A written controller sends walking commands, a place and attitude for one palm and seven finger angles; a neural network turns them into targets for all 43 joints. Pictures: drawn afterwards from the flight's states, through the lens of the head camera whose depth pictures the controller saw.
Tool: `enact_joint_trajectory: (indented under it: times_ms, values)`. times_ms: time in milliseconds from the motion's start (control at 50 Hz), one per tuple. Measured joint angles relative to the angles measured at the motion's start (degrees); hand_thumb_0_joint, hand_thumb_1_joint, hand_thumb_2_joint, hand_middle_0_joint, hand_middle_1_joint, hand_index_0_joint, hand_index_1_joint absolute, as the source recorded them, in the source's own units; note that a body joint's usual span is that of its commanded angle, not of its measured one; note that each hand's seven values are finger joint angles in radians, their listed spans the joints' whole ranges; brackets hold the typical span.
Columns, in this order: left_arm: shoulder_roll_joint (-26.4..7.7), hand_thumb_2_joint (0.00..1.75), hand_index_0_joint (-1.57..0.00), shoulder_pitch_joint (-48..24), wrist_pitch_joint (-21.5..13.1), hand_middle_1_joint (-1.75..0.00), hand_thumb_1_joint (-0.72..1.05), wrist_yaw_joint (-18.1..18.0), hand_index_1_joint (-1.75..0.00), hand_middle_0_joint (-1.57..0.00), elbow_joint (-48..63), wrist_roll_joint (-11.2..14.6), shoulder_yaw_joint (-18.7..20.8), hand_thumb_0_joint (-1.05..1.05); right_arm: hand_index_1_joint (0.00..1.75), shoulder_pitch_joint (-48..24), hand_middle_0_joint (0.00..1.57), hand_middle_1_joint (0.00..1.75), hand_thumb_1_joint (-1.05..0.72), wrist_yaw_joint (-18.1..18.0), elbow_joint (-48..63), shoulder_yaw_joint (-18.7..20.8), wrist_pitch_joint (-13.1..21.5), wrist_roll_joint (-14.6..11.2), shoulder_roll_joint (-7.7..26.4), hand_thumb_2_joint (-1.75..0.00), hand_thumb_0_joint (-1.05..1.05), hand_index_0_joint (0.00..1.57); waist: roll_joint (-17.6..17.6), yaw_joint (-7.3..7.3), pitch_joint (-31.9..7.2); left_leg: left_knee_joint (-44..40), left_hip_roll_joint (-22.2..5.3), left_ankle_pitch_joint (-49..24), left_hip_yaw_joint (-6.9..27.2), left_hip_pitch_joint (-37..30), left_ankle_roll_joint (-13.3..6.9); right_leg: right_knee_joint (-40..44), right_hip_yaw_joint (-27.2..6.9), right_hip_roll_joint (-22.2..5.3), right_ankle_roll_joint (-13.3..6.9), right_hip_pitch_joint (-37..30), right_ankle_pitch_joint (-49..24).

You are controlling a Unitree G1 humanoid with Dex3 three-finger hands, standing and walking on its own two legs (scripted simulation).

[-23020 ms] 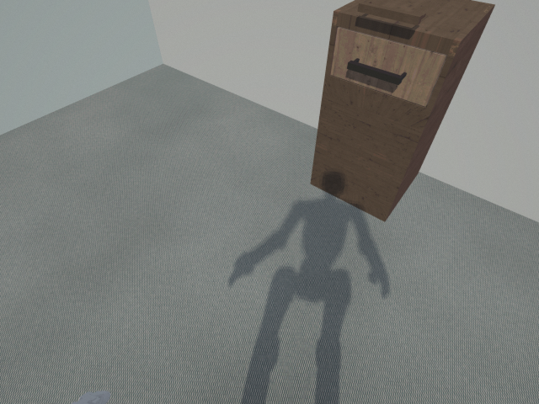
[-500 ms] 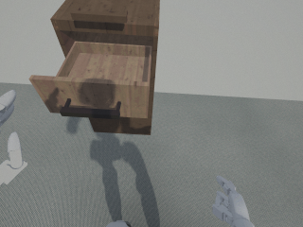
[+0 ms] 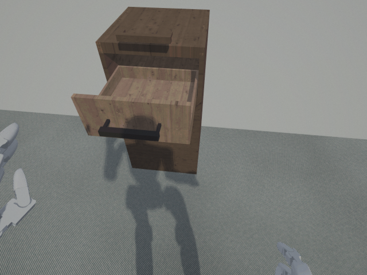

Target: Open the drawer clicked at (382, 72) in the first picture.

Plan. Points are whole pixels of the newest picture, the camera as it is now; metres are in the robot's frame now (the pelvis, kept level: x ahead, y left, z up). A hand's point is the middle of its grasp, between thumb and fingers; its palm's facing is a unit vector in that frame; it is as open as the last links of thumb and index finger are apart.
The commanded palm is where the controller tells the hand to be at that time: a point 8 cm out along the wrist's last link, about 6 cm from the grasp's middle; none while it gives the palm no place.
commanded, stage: stop stepping back and stand still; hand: left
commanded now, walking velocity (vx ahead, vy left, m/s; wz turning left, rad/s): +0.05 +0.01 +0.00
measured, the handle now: (131, 129) +0.56 +0.20 -0.04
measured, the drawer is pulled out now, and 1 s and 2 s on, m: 0.30 0.30 0.30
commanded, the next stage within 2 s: let the arm hang, fingers relaxed in 0.12 s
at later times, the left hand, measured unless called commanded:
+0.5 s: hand out of the picture +0.07 +0.17 -0.16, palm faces +0.09 -0.98 -0.16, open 7.2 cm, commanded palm none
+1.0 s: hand out of the picture -0.04 +0.18 -0.16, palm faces +0.06 -0.98 -0.17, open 7.4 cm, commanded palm none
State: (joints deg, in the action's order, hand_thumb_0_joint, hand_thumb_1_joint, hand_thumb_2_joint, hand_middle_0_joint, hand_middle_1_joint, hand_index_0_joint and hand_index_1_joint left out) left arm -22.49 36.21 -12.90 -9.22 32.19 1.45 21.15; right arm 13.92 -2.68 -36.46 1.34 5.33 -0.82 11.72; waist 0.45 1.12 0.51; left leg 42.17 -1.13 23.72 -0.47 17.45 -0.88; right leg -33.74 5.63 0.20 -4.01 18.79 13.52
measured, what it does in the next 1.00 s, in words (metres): stands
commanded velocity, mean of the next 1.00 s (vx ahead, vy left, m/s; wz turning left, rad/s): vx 0.00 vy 0.00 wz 0.00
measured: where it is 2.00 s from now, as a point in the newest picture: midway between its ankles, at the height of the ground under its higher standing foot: outside the picture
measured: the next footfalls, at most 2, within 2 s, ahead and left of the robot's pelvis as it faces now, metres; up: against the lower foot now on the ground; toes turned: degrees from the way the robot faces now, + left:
none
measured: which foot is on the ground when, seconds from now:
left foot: down 0.00-1.00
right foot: down 0.00-1.00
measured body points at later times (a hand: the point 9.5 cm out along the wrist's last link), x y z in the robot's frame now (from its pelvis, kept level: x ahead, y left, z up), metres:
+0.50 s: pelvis +0.00 +0.00 +0.00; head +0.00 +0.01 +0.45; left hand +0.07 +0.22 -0.14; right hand +0.08 -0.23 -0.13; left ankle +0.02 +0.13 -0.73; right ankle +0.02 -0.08 -0.73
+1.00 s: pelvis -0.01 +0.02 +0.01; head +0.00 +0.02 +0.46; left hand -0.04 +0.23 -0.15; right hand -0.05 -0.17 -0.15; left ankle +0.02 +0.13 -0.73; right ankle +0.02 -0.08 -0.73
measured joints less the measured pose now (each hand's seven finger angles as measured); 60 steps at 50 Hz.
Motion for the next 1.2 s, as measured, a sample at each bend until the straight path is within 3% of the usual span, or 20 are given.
enact_joint_trajectory:
  times_ms: [40, 100, 140, 180, 220, 240, 260, 300, 360, 420, 480, 520, 600, 700, 1060, 1200]
  values:
    - [1.64, 0.89, -0.21, -0.63, 0.27, -0.3, 0.89, 0.01, -0.3, -0.21, -0.78, 0.06, -0.88, 0.01, 0.3, -0.59, 0.2, 0.3, -0.91, 0.31, -0.38, -0.34, -0.91, 0.21, -0.28, -0.89, 0.01, 0.2, -0.5, -0.33, -0.06, 1.59, 0.83, 0.35, -0.82, 1.04, -0.55, 1.17, -0.35, -0.35, -0.03, -0.31, -0.67]
    - [2.81, 0.89, -0.21, -0.22, 1.0, -0.3, 0.89, -0.34, -0.3, -0.21, -0.16, -0.03, -2.1, 0.01, 0.3, -0.55, 0.2, 0.3, -0.91, 0.13, 0.46, -1.34, -1.24, 0.62, -0.42, -0.89, 0.01, 0.2, -1.19, -0.2, -0.1, -8.44, 0.78, -1.68, -1.99, -1.87, -1.39, 1.53, -0.27, -0.54, 0.49, -0.33, -1.01]
    - [2.6, 0.89, -0.21, -0.18, 1.42, -0.3, 0.89, -0.62, -0.3, -0.21, 0.93, 0.04, -2.64, 0.01, 0.3, -0.68, 0.2, 0.3, -0.91, -0.21, 1.12, -1.53, -0.84, 1.09, -0.57, -0.89, 0.01, 0.2, -1.41, -0.22, 0.71, -10.91, 0.58, -8.78, -1.92, -2.36, -0.72, -0.93, -0.6, -0.28, 1.61, 0.44, 2.35]
    - [1.68, 0.89, -0.21, -0.16, 1.72, -0.3, 0.89, -0.66, -0.3, -0.21, 1.33, -0.27, -2.43, 0.01, 0.3, -0.49, 0.2, 0.3, -0.91, -0.26, 1.28, -1.69, -0.33, 1.07, -1.38, -0.89, 0.01, 0.2, -2.28, -0.37, 0.86, -11.01, 0.99, -9.93, -2.08, -2.5, 0.17, -4.75, -2.08, -0.09, 3.07, 1.27, 6.49]
    - [0.5, 0.89, -0.21, -0.02, 2.13, -0.3, 0.89, -0.66, -0.3, -0.21, 1.65, -0.39, -1.7, 0.01, 0.3, 0.08, 0.2, 0.3, -0.91, -0.22, 1.54, -2.02, 0.39, 0.96, -2.16, -0.89, 0.01, 0.2, -2.64, -0.26, 0.53, -11.54, 1.3, -9.66, -1.66, -2.58, 0.79, -4.63, -2.66, 0.02, 3.99, 0.28, 6.76]
    - [-0.04, 0.89, -0.21, -1.64, 1.41, -0.3, 0.89, 0.24, -0.3, -0.21, -1.13, -1.56, -2.35, 0.01, 0.3, 0.16, 0.2, 0.3, -0.91, 0.67, 0.45, -1.59, 1.72, 1.28, -2.05, -0.89, 0.01, 0.2, -2.28, -0.39, -0.11, -10.87, 1.53, -9.4, -1.19, -1.54, 1.01, -3.42, -2.51, -0.36, 3.96, -0.25, 3.2]
    - [-0.02, 0.89, -0.21, -4.68, 1.81, -0.3, 0.89, 1.86, -0.3, -0.21, -6.43, -2.48, -4.11, 0.01, 0.3, -0.19, 0.2, 0.3, -0.91, 1.58, -1.17, -0.99, 2.11, 1.44, -1.57, -0.89, 0.01, 0.2, -1.64, -0.95, -0.83, -9.51, 1.87, -8.91, -0.88, -0.2, 1.16, -2.37, -2.42, -0.78, 3.25, -0.5, 1.01]
    - [2.77, 0.9, -0.21, -11.68, 5.5, -0.3, 0.89, 4.83, -0.3, -0.21, -21.67, -3.16, -8.85, 0.0, 0.3, -1.89, 0.2, 0.3, -0.91, 2.58, -5.07, -0.13, 0.31, 1.44, -0.15, -0.89, 0.01, 0.2, 1.13, -1.71, -1.76, -7.22, 1.59, -7.9, -0.17, 1.42, 1.26, -3.01, -1.72, -0.43, 1.68, 0.01, 3.31]
    - [7.53, 0.9, -0.2, -19.27, 11.92, -0.3, 0.9, 6.94, -0.3, -0.2, -45.68, -3.42, -14.01, 0.0, 0.3, -3.25, 0.2, 0.3, -0.91, 3.04, -8.72, -0.01, -3.62, 1.92, 0.55, -0.89, 0.01, 0.2, 2.87, -1.03, -1.58, -4.84, 1.2, -6.57, 0.49, 1.81, 0.64, -3.78, -0.64, -0.19, 0.9, -0.53, 4.99]
    - [10.89, 0.9, -0.2, -21.8, 15.61, -0.3, 0.91, 7.74, -0.3, -0.2, -63.71, -3.35, -17.64, 0.0, 0.3, -3.29, 0.2, 0.3, -0.91, 2.93, -10.98, -0.19, -5.81, 2.23, -0.43, -0.89, 0.01, 0.2, 1.14, -0.03, 0.69, -5.06, 0.91, -6.66, 0.5, 0.07, 1.01, -3.91, -0.65, 0.08, 0.74, -1.87, 5.09]
    - [13.93, 0.89, -0.2, -21.08, 17.0, -0.3, 0.91, 8.56, -0.3, -0.2, -76.46, -2.78, -20.47, 0.01, 0.3, -1.94, 0.2, 0.3, -0.91, 2.45, -13.85, -0.92, -6.19, 2.28, -1.58, -0.89, 0.01, 0.2, -1.32, 0.34, 2.44, -7.98, 0.52, -7.73, -0.12, -1.98, 1.29, -1.0, -1.29, 0.55, 1.12, -3.61, 3.45]
    - [13.94, 0.89, -0.2, -21.02, 15.77, -0.3, 0.98, 7.15, -0.3, -0.21, -80.43, -1.66, -18.33, -0.02, 0.3, -0.31, 0.2, 0.3, -0.91, 1.93, -16.1, -1.26, -6.25, 2.13, -2.4, -0.89, 0.01, 0.2, -2.3, -0.34, 3.48, -10.06, -0.04, -9.03, 0.32, -2.48, 1.45, 2.28, -0.87, 1.23, 0.86, -4.75, 1.57]
    - [11.58, 0.89, -0.21, -19.98, 14.62, -0.3, 1.01, 7.87, -0.3, -0.21, -86.57, -2.08, -18.69, -0.04, 0.3, 2.46, 0.2, 0.3, -0.91, 1.27, -20.68, -1.1, -6.91, 2.13, -3.11, -0.89, 0.01, 0.2, -2.34, -1.69, 4.53, -13.45, -0.64, -11.19, 0.59, -3.21, 1.58, 7.61, -0.64, 2.02, 0.67, -6.38, -1.57]
    - [11.0, 0.89, -0.2, -17.47, 14.3, -0.3, 0.96, 8.02, -0.3, -0.21, -92.92, -2.02, -19.46, -0.02, 0.3, 4.88, 0.2, 0.29, -0.91, 0.82, -24.59, -0.68, -7.03, 1.85, -3.39, -0.89, 0.01, 0.2, -1.17, -1.7, 4.65, -15.66, -0.56, -12.23, -0.06, -4.35, 1.25, 10.3, -1.29, 2.02, 1.01, -7.53, -3.09]
    - [16.04, 0.89, -0.2, -18.56, 13.2, -0.3, 0.91, 7.39, -0.3, -0.2, -96.89, -2.11, -20.64, 0.0, 0.3, 5.77, 0.2, 0.3, -0.91, 0.72, -28.19, -0.96, -5.93, 1.79, -7.74, -0.89, 0.0, 0.2, -0.05, -0.97, 2.31, -16.85, 0.83, -12.75, -2.02, -5.09, -0.17, 9.17, -3.2, 0.57, 2.42, -6.74, -2.97]
    - [16.14, 0.89, -0.2, -19.13, 13.09, -0.3, 0.92, 7.13, -0.3, -0.2, -96.47, -2.3, -20.45, 0.01, 0.3, 5.2, 0.2, 0.3, -0.91, 0.58, -27.79, -0.63, -5.55, 1.77, -8.14, -0.89, 0.0, 0.2, -0.52, -0.78, 1.78, -16.7, 0.98, -12.47, -2.31, -5.2, -0.33, 8.71, -3.49, 0.41, 2.59, -6.63, -2.64]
